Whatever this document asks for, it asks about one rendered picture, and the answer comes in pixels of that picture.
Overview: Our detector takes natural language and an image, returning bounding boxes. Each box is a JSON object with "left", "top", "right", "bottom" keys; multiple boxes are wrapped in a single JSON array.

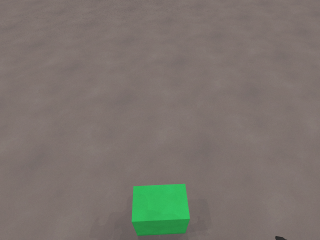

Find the carton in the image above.
[{"left": 131, "top": 184, "right": 190, "bottom": 236}]

